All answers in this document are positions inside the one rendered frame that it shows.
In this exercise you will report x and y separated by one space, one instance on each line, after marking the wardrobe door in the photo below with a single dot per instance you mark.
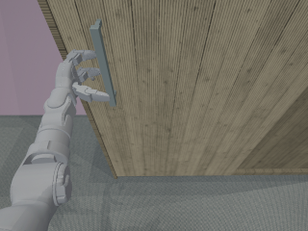
286 144
198 83

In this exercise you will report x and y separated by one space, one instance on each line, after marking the robot left forearm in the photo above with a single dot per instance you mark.
55 131

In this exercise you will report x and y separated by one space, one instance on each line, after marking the handle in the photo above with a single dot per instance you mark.
99 47

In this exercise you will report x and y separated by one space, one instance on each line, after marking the left robot upper arm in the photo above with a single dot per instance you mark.
38 191

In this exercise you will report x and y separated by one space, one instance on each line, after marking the left robot hand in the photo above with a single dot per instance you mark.
68 77

